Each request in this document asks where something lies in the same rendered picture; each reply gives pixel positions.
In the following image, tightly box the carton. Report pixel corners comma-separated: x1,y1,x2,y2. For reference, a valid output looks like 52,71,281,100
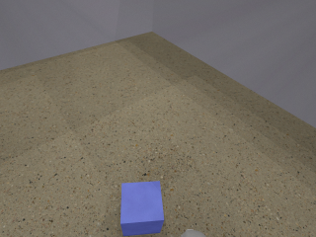
120,181,165,236

